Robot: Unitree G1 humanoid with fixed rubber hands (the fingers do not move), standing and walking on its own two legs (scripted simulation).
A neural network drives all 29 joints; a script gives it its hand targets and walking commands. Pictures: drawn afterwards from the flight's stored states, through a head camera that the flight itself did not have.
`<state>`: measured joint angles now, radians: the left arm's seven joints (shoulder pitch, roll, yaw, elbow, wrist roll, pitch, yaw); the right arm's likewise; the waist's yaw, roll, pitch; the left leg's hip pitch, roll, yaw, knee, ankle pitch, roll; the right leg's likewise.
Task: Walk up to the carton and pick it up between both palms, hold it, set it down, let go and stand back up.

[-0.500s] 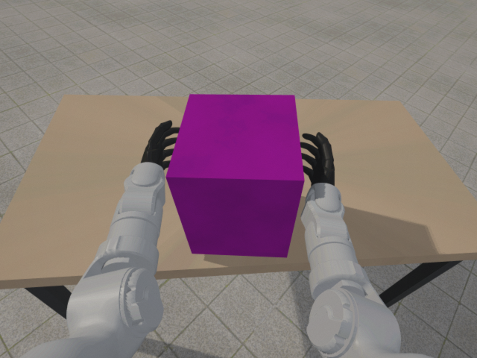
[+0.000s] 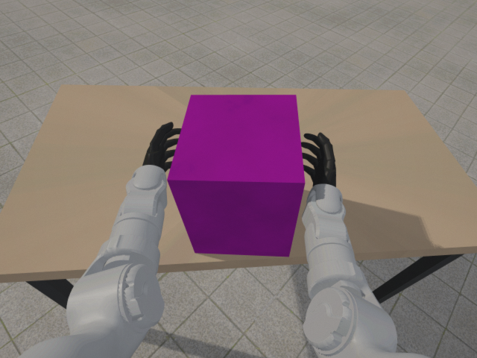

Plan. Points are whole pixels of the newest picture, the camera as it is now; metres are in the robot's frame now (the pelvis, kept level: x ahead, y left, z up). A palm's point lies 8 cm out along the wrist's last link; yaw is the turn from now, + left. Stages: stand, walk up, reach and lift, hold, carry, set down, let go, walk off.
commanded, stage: set down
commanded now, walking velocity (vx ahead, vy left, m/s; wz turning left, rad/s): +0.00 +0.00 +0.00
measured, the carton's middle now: (242, 179) +0.45 -0.04 +0.01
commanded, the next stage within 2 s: none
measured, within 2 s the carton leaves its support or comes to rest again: rests again in 0.74 s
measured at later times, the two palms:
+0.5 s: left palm (156, 166) +0.43 +0.12 +0.07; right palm (322, 181) +0.39 -0.17 +0.08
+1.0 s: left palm (163, 166) +0.44 +0.11 +0.07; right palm (325, 189) +0.38 -0.18 +0.07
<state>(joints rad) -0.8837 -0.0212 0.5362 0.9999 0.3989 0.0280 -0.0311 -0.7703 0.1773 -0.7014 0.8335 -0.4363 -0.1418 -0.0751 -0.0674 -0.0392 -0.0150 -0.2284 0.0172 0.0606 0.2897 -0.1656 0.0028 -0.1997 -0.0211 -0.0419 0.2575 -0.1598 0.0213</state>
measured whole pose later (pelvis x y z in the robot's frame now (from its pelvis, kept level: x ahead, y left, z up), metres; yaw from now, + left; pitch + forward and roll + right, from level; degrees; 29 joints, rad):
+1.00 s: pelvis +0.00 +0.00 +0.00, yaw -1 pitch +6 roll +0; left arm -0.90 -0.08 0.64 0.95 0.50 -0.04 -0.07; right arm -0.73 0.23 -0.75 0.73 -0.51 -0.17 -0.06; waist -0.06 -0.05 0.03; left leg -0.23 0.02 0.07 0.28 -0.16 0.01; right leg -0.21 -0.02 -0.03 0.26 -0.15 0.02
